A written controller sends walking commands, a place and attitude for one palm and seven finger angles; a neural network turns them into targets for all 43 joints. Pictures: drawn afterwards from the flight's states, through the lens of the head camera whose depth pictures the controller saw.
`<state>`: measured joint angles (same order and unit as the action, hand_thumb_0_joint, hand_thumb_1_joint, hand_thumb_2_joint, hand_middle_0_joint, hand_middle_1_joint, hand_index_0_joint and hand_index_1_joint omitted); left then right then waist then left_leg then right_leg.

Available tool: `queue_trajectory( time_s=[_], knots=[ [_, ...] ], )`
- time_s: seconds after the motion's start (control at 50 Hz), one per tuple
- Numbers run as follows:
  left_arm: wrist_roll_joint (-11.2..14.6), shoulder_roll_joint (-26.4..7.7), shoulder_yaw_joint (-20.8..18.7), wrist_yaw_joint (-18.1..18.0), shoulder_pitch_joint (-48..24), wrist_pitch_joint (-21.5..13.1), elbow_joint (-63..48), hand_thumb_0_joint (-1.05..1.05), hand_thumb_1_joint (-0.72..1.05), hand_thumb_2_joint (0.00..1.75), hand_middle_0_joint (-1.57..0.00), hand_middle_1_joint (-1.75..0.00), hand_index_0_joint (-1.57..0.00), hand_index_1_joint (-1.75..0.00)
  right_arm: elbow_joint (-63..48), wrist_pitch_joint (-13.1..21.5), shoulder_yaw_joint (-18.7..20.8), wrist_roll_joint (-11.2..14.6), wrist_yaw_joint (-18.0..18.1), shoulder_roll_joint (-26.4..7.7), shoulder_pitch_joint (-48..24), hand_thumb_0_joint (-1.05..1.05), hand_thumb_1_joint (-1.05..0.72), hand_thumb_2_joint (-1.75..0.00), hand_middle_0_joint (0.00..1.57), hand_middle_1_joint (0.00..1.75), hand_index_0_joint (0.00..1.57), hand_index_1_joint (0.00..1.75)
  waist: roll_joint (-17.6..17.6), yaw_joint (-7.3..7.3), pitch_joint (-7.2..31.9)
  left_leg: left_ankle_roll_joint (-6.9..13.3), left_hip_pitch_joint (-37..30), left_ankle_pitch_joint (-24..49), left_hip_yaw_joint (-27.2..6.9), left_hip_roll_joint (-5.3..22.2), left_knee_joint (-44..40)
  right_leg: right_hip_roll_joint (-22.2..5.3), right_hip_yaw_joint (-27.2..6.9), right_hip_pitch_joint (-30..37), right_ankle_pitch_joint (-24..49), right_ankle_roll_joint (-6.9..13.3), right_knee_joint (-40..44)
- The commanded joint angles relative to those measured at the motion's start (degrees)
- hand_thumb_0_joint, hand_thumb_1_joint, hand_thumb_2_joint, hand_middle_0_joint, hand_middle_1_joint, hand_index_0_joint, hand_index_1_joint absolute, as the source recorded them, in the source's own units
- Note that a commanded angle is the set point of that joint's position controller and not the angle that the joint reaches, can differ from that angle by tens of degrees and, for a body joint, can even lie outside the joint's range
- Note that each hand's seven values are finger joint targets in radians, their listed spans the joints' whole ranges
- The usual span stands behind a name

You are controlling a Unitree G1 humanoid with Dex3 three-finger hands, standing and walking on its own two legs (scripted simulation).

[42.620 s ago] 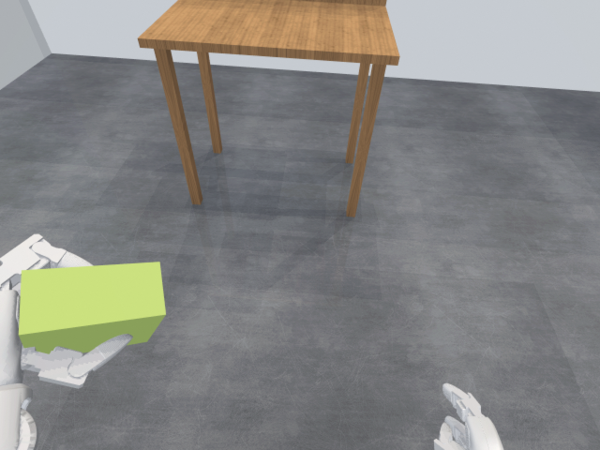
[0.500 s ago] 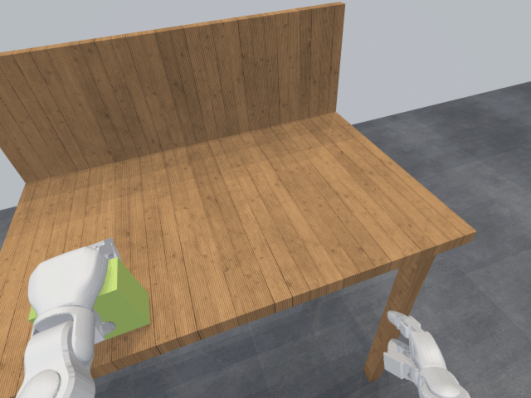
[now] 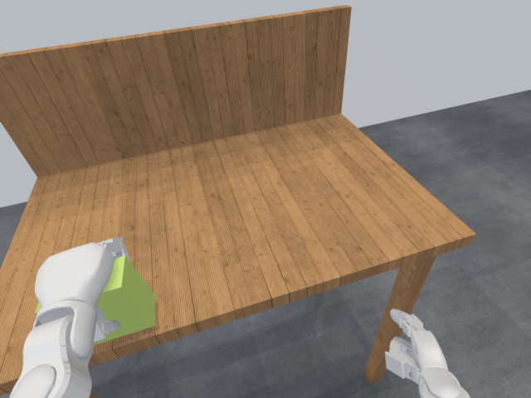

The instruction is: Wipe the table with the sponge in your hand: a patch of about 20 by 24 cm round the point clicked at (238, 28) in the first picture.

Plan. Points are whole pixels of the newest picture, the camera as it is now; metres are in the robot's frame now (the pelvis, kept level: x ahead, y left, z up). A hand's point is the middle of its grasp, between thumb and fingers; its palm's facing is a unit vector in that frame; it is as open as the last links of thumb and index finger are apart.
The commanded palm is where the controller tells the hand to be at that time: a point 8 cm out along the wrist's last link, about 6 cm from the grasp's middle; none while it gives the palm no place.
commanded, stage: lift the sponge slowly off the table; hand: left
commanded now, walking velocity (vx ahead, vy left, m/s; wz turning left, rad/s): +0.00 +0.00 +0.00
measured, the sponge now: (108, 309) +0.20 +0.28 +0.06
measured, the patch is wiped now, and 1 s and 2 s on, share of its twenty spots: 0.95 0.95 0.95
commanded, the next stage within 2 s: bring the sponge back beside the body in 1.42 s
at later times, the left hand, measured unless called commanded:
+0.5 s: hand (86, 274) +0.21 +0.29 +0.13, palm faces +0.09 -0.08 -0.99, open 9.7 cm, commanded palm +0.18 +0.28 +0.21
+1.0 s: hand (74, 249) +0.22 +0.30 +0.16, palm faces +0.18 -0.10 -0.98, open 9.7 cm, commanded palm +0.18 +0.29 +0.24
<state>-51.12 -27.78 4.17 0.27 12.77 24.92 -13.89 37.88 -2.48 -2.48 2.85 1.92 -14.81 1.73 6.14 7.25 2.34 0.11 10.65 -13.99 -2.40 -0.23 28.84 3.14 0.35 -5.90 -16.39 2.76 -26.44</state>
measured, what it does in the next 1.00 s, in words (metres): stands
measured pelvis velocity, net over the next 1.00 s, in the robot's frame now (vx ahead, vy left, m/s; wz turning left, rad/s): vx -0.02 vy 0.01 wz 0.00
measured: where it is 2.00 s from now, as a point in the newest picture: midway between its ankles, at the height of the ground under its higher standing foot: outside the picture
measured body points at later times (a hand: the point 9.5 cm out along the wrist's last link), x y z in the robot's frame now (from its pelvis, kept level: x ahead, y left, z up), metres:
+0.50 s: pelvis -0.01 -0.01 +0.00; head -0.06 -0.05 +0.45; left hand +0.20 +0.29 +0.18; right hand +0.24 -0.21 -0.06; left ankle +0.02 +0.12 -0.74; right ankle -0.02 -0.09 -0.74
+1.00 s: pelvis -0.02 +0.01 +0.00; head -0.06 -0.04 +0.45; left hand +0.21 +0.30 +0.22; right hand +0.25 -0.18 -0.06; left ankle +0.02 +0.12 -0.74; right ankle -0.02 -0.09 -0.74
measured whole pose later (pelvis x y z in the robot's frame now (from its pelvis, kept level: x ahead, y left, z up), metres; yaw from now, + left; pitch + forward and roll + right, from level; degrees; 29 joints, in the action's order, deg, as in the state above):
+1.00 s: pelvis -0.02 +0.01 +0.00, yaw +0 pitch -5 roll -1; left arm -47.0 -32.5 0.9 5.7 0.2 27.2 -12.8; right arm 38.3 -1.6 -3.7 3.7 3.3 -15.1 0.0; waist 6.9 7.7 2.0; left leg 0.4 11.0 -11.3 -2.3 -0.8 26.8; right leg 2.6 0.2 -6.7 -14.3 2.3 -25.5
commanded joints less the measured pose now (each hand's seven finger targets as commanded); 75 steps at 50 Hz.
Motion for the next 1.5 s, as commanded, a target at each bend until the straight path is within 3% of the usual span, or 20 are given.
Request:
queue_trajectory(
  time_s=[0.0,0.36,0.5,0.56,0.62,0.66,0.82,0.86,0.9,0.96,1.0,1.06,1.08,1.16,1.18,1.34,1.36,1.38,1.46,1.48],
  knots=[
    [-2.1,-13.6,-8.9,-2.8,-17.4,-0.7,-11.1,0.0,0.1,1.3,-1.2,-1.6,-1.2,-1.6,-10.3,4.2,1.6,0.0,0.9,-5.0,-14.2,0.0,-0.9,-0.9,0.2,0.3,0.2,0.3,-0.8,0.06,6.6,2.5,-4.9,11.7,-0.9,-2.0,-3.2,-0.2,-3.9,-2.5,9.8,1.8,5.9],
    [-0.2,-20.2,-13.6,1.0,-21.2,-0.5,-8.2,0.0,0.1,1.3,-1.2,-1.6,-1.2,-1.6,-10.0,4.5,1.2,0.0,1.8,-6.0,-15.6,0.0,-0.9,-0.9,0.2,0.3,0.2,0.3,-2.1,0.47,6.4,2.4,-4.1,10.0,-0.8,-2.4,-3.8,-0.8,-6.3,-1.9,9.0,1.6,6.8],
    [0.5,-18.5,-11.9,1.5,-24.9,-1.4,-6.3,0.0,0.1,1.3,-1.2,-1.6,-1.2,-1.6,-9.7,5.2,1.3,0.2,2.1,-5.7,-15.1,0.0,-0.9,-0.9,0.2,0.3,0.2,0.3,-2.5,0.0,6.6,2.2,-3.9,9.0,-0.5,-2.4,-3.7,-1.4,-5.2,-2.6,7.0,1.3,7.3],
    [0.5,-21.5,-14.0,1.7,-26.6,-1.3,-7.2,0.0,0.1,1.3,-1.2,-1.6,-1.2,-1.6,-9.8,5.2,1.2,0.4,2.3,-6.0,-15.6,0.0,-0.9,-0.9,0.2,0.3,0.2,0.3,-1.0,0.2,6.9,2.2,-3.9,8.2,-1.1,-2.5,-4.3,-1.0,-6.6,-2.4,5.7,1.7,7.3],
    [0.8,-18.2,-10.9,2.2,-27.2,-0.9,-6.1,0.0,0.1,1.3,-1.2,-1.6,-1.2,-1.6,-9.7,5.2,1.2,0.1,2.2,-5.8,-15.2,0.0,-0.9,-0.9,0.2,0.3,0.2,0.3,-0.6,0.22,6.5,2.1,-3.5,8.8,-0.9,-2.4,-4.6,-1.3,-4.3,-2.3,6.8,1.5,7.2],
    [0.6,-21.0,-13.3,2.1,-27.8,-1.0,-8.5,0.0,0.1,1.3,-1.2,-1.6,-1.2,-1.6,-10.2,5.6,1.2,0.3,2.0,-5.8,-16.1,0.0,-0.9,-0.9,0.2,0.3,0.2,0.3,0.1,0.71,8.5,2.0,-4.2,9.2,-1.4,-2.3,-4.6,-1.1,-6.3,-1.3,7.3,2.1,6.6],
    [1.6,-19.1,-12.4,2.6,-26.8,1.0,-8.2,0.0,0.1,1.3,-1.2,-1.6,-1.2,-1.6,-10.3,4.9,1.0,0.2,1.6,-5.7,-15.9,0.0,-0.9,-0.9,0.2,0.3,0.2,0.3,-1.7,1.25,8.8,1.8,-3.2,10.7,-1.1,-1.9,-4.9,-1.3,-3.8,-0.7,9.5,1.8,5.8],
    [1.8,-21.5,-14.5,2.6,-28.0,1.4,-10.1,0.0,0.1,1.3,-1.2,-1.6,-1.2,-1.6,-10.6,4.8,0.8,0.6,1.8,-5.6,-17.0,0.0,-0.9,-0.9,0.2,0.3,0.2,0.3,-1.3,1.1,8.4,1.7,-3.4,9.8,-1.6,-1.9,-5.1,-1.0,-5.8,-1.2,8.1,2.1,6.0],
    [2.2,-18.5,-11.7,2.9,-29.0,1.7,-9.8,0.0,0.1,1.3,-1.2,-1.6,-1.2,-1.6,-10.6,4.7,0.6,0.7,1.7,-5.3,-16.4,0.0,-0.9,-0.9,0.2,0.3,0.2,0.3,-1.3,0.69,8.5,1.6,-3.3,9.8,-1.4,-1.6,-5.2,-1.3,-3.8,-1.5,8.0,1.7,5.9],
    [2.1,-21.5,-14.0,3.0,-29.6,2.3,-11.6,0.0,0.1,1.3,-1.2,-1.6,-1.2,-1.6,-11.0,4.5,0.5,0.8,1.8,-5.6,-17.3,0.0,-0.9,-0.9,0.2,0.3,0.2,0.3,-0.1,1.05,8.9,1.5,-3.4,9.4,-2.0,-1.6,-5.5,-0.9,-5.4,-1.1,7.8,2.3,5.7],
    [2.7,-17.7,-10.7,3.2,-29.9,2.3,-12.3,0.0,0.1,1.3,-1.2,-1.6,-1.2,-1.6,-11.3,4.6,0.3,0.8,1.7,-5.0,-16.9,0.0,-0.9,-0.9,0.2,0.3,0.2,0.3,-0.9,0.79,9.1,1.5,-3.6,10.2,-1.8,-1.5,-5.6,-1.2,-3.4,-1.2,8.3,1.9,5.6],
    [2.4,-20.3,-12.4,3.3,-32.2,2.8,-13.6,0.0,0.1,1.3,-1.2,-1.6,-1.2,-1.6,-11.4,4.4,0.2,1.0,2.1,-5.4,-17.7,0.0,-0.9,-0.9,0.2,0.3,0.2,0.3,-0.3,0.65,8.9,1.5,-4.1,9.1,-2.3,-1.4,-6.0,-0.8,-5.1,-1.6,7.1,2.3,5.9],
    [2.7,-17.6,-9.8,3.4,-33.6,3.0,-13.4,0.0,0.1,1.3,-1.2,-1.6,-1.2,-1.6,-11.9,4.6,0.0,0.9,2.2,-4.9,-17.6,0.0,-0.9,-0.9,0.2,0.3,0.2,0.3,0.0,0.67,9.2,1.5,-3.9,9.2,-1.8,-1.5,-5.9,-1.2,-3.4,-1.4,7.2,2.1,5.8],
    [2.2,-20.9,-12.1,3.1,-36.6,3.8,-12.7,0.0,0.1,1.3,-1.2,-1.6,-1.2,-1.6,-11.3,4.4,-0.1,1.3,2.5,-5.3,-17.7,0.0,-0.9,-0.9,0.2,0.3,0.2,0.3,-0.2,0.5,9.0,1.3,-4.2,7.9,-2.5,-1.2,-7.0,-0.5,-4.7,-1.8,5.8,2.5,6.1],
    [2.4,-17.7,-9.2,3.2,-38.0,3.9,-13.3,0.0,0.1,1.3,-1.2,-1.6,-1.2,-1.6,-12.0,4.6,-0.3,1.2,2.5,-4.8,-17.9,0.0,-0.9,-0.9,0.2,0.3,0.2,0.3,1.1,0.74,10.2,1.2,-4.0,8.3,-2.0,-1.4,-6.9,-1.1,-3.0,-0.9,6.3,2.4,5.7],
    [3.9,-17.5,-11.1,3.0,-31.3,5.9,-14.8,0.0,0.1,1.3,-1.2,-1.6,-1.2,-1.6,-12.1,3.3,-0.1,1.2,1.6,-5.0,-17.4,0.0,-0.9,-0.9,0.2,0.3,0.2,0.3,-1.7,1.58,10.8,1.0,-4.0,12.7,-1.8,-0.8,-6.6,-0.9,-2.8,0.1,11.3,2.3,5.0],
    [4.0,-20.2,-14.0,2.8,-29.4,6.6,-14.6,0.0,0.1,1.3,-1.2,-1.6,-1.2,-1.6,-12.3,3.0,-0.2,1.3,1.5,-5.4,-17.8,0.0,-0.9,-0.9,0.2,0.3,0.2,0.3,-1.5,1.83,10.2,0.9,-3.4,11.6,-2.0,-0.6,-6.7,-0.5,-4.7,0.0,10.3,2.7,5.2],
    [4.5,-17.5,-11.6,3.1,-30.4,6.8,-14.7,0.0,0.1,1.3,-1.2,-1.6,-1.2,-1.6,-13.1,2.6,-0.7,1.5,1.4,-4.9,-17.8,0.0,-0.9,-0.9,0.2,0.3,0.2,0.3,-3.2,1.42,10.3,0.9,-2.9,11.5,-1.6,-0.8,-6.6,-0.9,-3.2,0.2,10.3,2.3,5.1],
    [4.3,-22.8,-15.7,3.0,-29.5,7.6,-13.7,0.0,0.1,1.3,-1.2,-1.6,-1.2,-1.6,-12.4,1.7,-0.3,1.5,1.6,-5.9,-17.9,0.0,-0.9,-0.9,0.2,0.3,0.2,0.3,-2.8,1.29,9.8,1.0,-2.8,10.6,-1.5,-0.9,-5.7,-0.7,-5.7,-1.1,9.4,2.3,5.6],
    [4.8,-18.7,-12.0,3.4,-30.6,7.7,-14.8,0.0,0.1,1.3,-1.2,-1.6,-1.2,-1.6,-13.8,1.9,-0.8,1.7,1.7,-5.2,-18.3,0.0,-0.9,-0.9,0.2,0.3,0.2,0.3,-2.2,1.16,10.5,1.2,-2.6,11.2,-1.1,-1.1,-5.5,-1.3,-3.9,-0.5,9.9,2.1,5.1]
  ],
)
